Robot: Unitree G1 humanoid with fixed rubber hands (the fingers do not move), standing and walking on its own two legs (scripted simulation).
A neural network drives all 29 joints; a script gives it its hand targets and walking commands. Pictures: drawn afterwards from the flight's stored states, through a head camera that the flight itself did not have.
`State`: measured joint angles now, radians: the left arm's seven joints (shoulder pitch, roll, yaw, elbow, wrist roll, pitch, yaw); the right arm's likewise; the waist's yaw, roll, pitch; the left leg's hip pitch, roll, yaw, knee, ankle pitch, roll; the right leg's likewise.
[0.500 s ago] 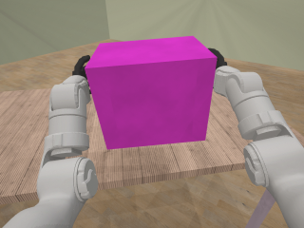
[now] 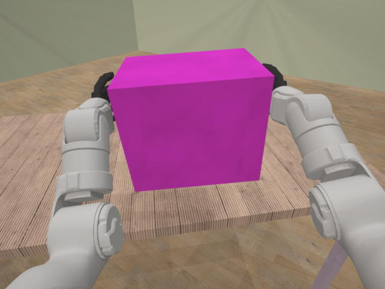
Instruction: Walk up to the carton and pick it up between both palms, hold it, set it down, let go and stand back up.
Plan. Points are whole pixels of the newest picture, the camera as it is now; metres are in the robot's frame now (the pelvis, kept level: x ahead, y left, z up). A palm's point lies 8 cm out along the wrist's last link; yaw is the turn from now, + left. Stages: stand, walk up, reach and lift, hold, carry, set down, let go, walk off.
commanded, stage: hold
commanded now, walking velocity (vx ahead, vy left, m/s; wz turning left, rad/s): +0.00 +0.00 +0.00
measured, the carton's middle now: (191, 117) +0.37 +0.00 +0.26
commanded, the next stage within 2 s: none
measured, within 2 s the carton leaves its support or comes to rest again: neither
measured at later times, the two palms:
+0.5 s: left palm (102, 106) +0.37 +0.17 +0.29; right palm (275, 96) +0.37 -0.17 +0.30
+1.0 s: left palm (104, 107) +0.37 +0.17 +0.29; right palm (277, 97) +0.37 -0.17 +0.30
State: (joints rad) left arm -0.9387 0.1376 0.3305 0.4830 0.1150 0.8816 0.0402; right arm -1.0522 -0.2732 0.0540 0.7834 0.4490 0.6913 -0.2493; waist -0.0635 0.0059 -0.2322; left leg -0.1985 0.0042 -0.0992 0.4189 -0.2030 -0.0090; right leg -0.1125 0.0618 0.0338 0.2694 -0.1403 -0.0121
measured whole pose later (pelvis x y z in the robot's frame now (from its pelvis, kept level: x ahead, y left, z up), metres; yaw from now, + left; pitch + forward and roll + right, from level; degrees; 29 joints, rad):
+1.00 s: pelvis +0.00 +0.00 +0.00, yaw +0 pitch -1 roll -2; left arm -0.95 0.14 0.34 0.49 0.12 0.88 0.04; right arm -1.06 -0.28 0.06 0.80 0.45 0.69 -0.25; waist -0.06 0.01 -0.23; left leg -0.20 0.00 -0.10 0.41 -0.20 -0.01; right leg -0.12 0.06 0.04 0.27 -0.14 -0.01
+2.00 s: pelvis +0.00 +0.00 +0.00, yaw +0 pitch -1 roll -2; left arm -0.95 0.14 0.33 0.50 0.12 0.87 0.04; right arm -1.05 -0.28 0.07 0.79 0.45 0.69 -0.25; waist -0.07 0.01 -0.23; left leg -0.19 0.00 -0.11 0.41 -0.20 -0.01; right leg -0.10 0.06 0.04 0.26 -0.14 -0.01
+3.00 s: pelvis +0.00 +0.00 +0.00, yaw +0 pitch -1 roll -2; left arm -0.94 0.14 0.34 0.48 0.12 0.87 0.04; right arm -1.05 -0.27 0.08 0.78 0.45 0.69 -0.25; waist -0.06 0.00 -0.23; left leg -0.19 0.00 -0.11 0.40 -0.20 -0.01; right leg -0.11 0.07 0.05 0.26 -0.14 -0.01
